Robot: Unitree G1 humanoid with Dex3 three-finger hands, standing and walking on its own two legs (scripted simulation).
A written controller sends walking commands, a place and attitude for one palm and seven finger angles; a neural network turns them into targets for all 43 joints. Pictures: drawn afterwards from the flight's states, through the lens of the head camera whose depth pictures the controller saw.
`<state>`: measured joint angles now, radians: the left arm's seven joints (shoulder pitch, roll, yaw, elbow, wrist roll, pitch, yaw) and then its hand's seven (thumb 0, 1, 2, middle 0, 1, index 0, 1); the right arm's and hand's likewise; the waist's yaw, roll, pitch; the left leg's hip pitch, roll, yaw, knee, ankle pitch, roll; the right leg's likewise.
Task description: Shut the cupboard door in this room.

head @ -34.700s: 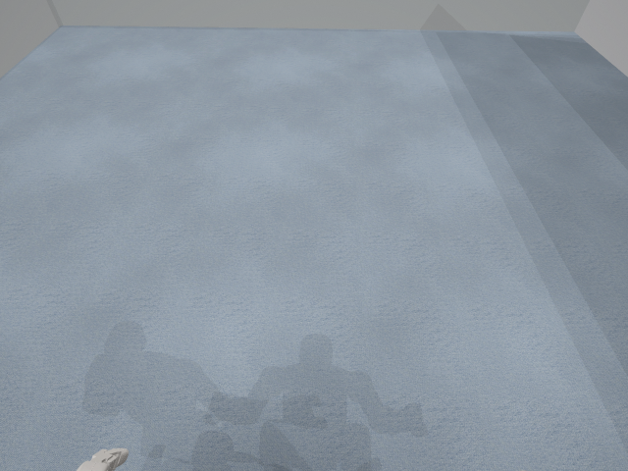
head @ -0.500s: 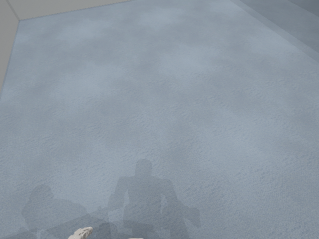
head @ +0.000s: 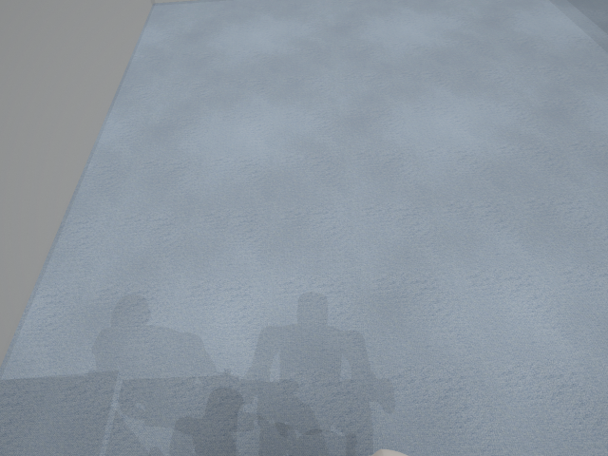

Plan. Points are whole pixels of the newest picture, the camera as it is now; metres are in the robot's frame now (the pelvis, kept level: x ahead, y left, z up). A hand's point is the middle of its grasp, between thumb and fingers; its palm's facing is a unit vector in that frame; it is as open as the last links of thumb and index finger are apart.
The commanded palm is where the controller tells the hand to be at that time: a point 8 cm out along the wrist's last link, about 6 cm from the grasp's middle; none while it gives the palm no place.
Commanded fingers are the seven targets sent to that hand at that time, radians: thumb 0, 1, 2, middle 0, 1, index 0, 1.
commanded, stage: turn or walk to find it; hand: left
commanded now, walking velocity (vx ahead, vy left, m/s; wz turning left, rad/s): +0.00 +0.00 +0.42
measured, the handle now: out of the picture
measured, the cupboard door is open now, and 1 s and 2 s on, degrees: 88 83 83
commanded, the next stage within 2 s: stand and wait in 1.92 s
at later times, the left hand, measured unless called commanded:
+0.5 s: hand out of the picture -0.02 +0.15 -0.16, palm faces +0.27 -0.94 -0.21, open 7.3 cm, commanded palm none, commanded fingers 0.00 0.90 0.90 -0.20 -0.30 -0.20 -0.30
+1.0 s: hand out of the picture -0.02 +0.14 -0.16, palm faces +0.46 -0.85 -0.26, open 7.3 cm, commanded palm none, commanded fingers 0.00 0.90 0.90 -0.20 -0.30 -0.20 -0.30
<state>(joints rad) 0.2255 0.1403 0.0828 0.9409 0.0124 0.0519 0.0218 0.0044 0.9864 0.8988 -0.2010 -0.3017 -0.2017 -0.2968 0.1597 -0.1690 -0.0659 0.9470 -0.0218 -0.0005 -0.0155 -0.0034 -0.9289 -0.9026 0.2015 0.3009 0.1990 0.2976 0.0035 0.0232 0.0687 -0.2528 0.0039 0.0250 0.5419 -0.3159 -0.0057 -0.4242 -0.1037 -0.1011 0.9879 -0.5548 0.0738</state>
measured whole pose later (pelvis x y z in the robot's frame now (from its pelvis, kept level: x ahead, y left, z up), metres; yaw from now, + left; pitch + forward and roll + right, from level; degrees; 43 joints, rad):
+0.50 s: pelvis +0.00 -0.04 +0.01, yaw +14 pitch +1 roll +1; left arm 0.27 0.17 0.02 0.94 0.04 -0.01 0.01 0.01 0.92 0.90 -0.20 -0.30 -0.20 -0.30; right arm 0.12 -0.23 -0.06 0.99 -0.01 0.06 0.01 0.01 -0.91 -0.90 0.20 0.30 0.19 0.30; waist 0.04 -0.01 0.10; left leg -0.35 0.04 0.05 0.81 -0.45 -0.05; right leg -0.24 -0.12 -0.31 0.53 -0.30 -0.04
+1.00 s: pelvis +0.01 -0.06 +0.00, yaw +26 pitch +0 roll +1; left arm 0.21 0.17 0.05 0.95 0.02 0.00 0.01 0.01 0.93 0.90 -0.20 -0.30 -0.20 -0.30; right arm 0.17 -0.23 -0.09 0.98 -0.01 0.06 -0.01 0.00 -0.91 -0.90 0.20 0.30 0.20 0.30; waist 0.01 0.04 0.08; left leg -0.41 -0.01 -0.06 0.89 -0.47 -0.02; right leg -0.30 -0.07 -0.14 0.63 -0.32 -0.01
